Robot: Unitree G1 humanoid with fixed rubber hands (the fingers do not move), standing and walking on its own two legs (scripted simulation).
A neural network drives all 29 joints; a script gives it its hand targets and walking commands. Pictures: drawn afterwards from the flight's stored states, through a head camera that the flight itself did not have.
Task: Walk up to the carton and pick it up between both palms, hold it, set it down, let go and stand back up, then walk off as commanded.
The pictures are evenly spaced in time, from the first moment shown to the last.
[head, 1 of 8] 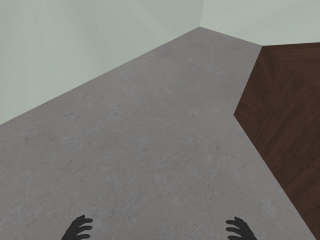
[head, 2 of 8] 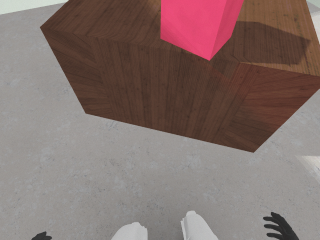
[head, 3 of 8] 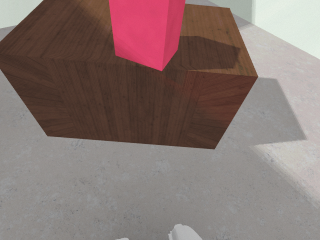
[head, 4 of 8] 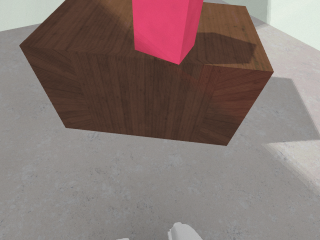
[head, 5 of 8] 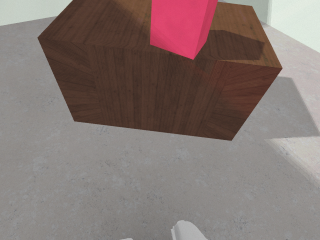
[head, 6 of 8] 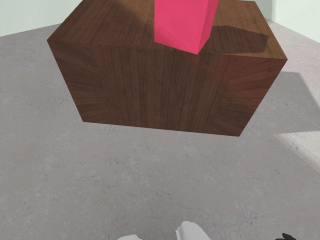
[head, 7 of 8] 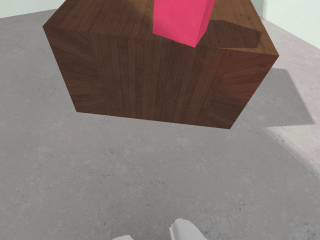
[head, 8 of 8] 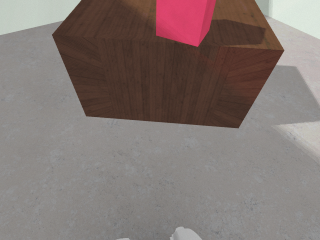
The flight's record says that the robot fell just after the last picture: no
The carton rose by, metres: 0.00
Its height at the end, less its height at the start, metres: +0.00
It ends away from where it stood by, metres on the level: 0.00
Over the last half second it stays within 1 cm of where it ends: yes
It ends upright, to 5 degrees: yes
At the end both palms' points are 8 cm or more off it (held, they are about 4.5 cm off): yes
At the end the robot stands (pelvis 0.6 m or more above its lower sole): yes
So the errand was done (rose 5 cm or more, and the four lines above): no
